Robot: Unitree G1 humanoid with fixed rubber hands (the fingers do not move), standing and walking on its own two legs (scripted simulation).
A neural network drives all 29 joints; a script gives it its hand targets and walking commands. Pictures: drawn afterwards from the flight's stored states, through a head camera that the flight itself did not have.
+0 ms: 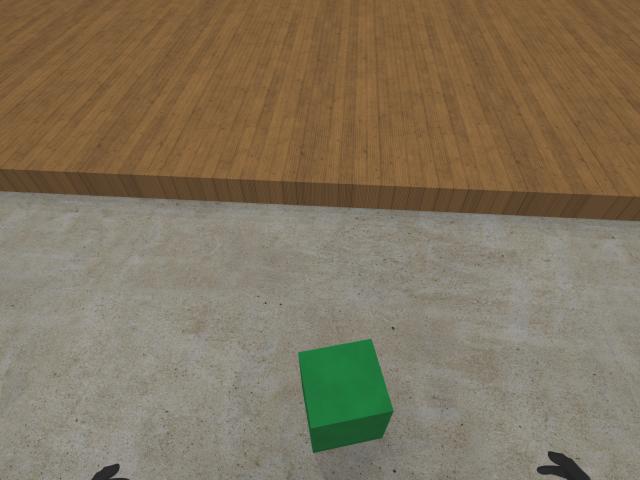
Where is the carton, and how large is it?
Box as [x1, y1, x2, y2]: [298, 339, 392, 452]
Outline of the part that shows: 371,339 298,352 302,388 313,452 379,438 382,436 392,413 392,407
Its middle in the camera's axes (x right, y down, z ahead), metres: +0.06 +0.44 +1.11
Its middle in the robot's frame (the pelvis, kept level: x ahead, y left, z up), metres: +0.44 -0.04 -0.66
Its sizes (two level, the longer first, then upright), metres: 0.210 0.200 0.250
